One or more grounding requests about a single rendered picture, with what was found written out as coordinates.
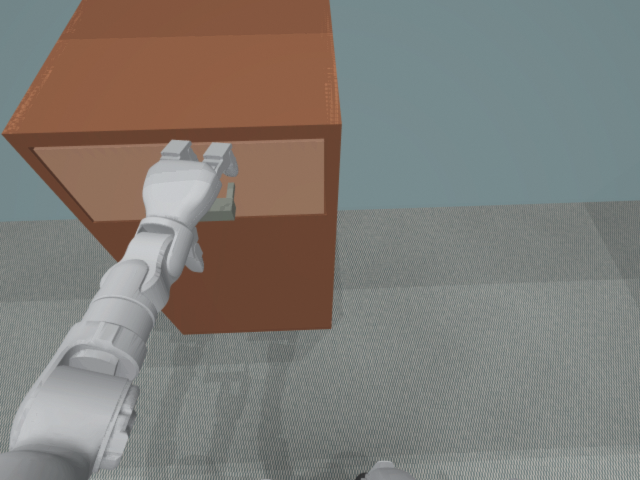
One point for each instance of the robot left forearm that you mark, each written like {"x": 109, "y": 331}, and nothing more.
{"x": 111, "y": 337}

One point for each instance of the robot right shin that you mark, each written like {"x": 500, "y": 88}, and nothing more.
{"x": 382, "y": 464}

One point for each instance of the drawer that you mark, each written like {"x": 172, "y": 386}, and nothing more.
{"x": 275, "y": 177}

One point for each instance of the left robot upper arm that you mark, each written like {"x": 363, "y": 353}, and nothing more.
{"x": 79, "y": 423}

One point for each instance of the handle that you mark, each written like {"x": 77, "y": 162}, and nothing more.
{"x": 223, "y": 209}

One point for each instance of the left robot hand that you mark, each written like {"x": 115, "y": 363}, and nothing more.
{"x": 180, "y": 187}

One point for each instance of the cabinet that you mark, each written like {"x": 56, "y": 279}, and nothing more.
{"x": 151, "y": 71}

